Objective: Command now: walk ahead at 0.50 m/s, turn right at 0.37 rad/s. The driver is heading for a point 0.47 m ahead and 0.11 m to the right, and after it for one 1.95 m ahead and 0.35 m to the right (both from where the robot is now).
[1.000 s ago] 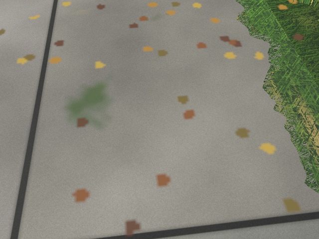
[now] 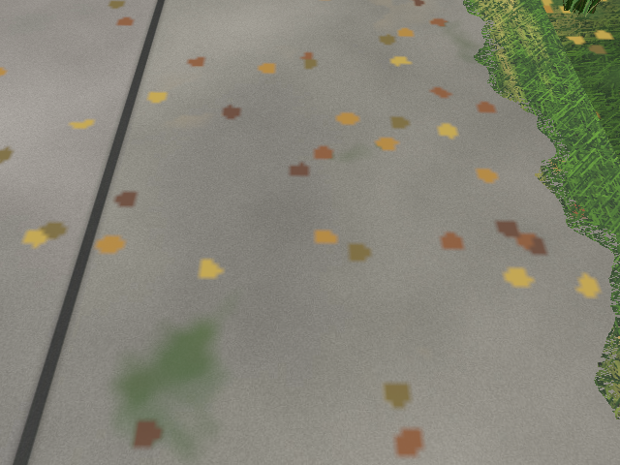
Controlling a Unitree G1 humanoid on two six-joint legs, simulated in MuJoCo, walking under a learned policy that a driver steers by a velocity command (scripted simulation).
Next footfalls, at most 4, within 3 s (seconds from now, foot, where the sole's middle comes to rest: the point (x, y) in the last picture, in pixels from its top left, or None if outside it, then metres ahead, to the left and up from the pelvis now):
0.36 right None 0.34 -0.17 -0.78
0.80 left None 0.42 0.05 -0.78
1.34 left None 0.38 0.09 -0.78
1.98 right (409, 462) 0.49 -0.19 -0.78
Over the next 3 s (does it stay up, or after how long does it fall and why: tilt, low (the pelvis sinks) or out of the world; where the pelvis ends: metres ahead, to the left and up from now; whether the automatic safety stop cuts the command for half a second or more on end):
stays up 0.65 -0.21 0.00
